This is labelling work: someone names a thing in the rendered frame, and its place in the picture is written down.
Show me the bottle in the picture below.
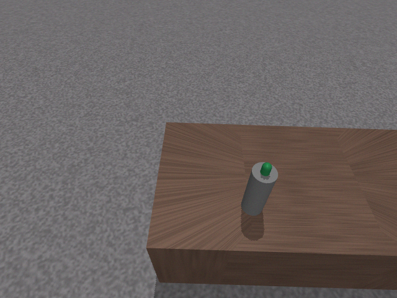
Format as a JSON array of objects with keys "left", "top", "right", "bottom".
[{"left": 241, "top": 162, "right": 278, "bottom": 215}]

